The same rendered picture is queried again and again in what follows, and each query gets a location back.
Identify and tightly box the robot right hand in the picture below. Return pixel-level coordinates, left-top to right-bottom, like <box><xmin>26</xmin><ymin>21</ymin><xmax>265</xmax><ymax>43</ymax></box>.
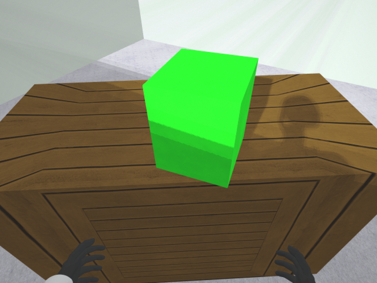
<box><xmin>275</xmin><ymin>245</ymin><xmax>315</xmax><ymax>283</ymax></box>

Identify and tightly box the carton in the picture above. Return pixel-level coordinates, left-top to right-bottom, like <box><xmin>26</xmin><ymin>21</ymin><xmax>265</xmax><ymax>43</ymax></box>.
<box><xmin>143</xmin><ymin>48</ymin><xmax>259</xmax><ymax>188</ymax></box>

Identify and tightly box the robot left hand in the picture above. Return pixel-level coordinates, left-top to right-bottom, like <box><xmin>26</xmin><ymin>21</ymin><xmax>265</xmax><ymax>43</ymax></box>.
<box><xmin>57</xmin><ymin>238</ymin><xmax>105</xmax><ymax>283</ymax></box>

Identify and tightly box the pedestal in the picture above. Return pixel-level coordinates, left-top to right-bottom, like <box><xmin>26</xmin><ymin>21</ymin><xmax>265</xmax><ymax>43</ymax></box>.
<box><xmin>0</xmin><ymin>73</ymin><xmax>377</xmax><ymax>283</ymax></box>

